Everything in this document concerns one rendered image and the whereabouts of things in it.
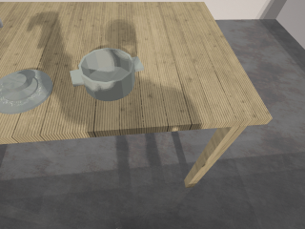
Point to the table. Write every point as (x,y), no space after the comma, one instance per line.
(192,80)

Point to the pot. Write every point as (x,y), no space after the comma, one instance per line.
(108,74)

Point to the lid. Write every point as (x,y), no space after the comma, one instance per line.
(39,89)

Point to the knob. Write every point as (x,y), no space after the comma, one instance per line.
(15,83)

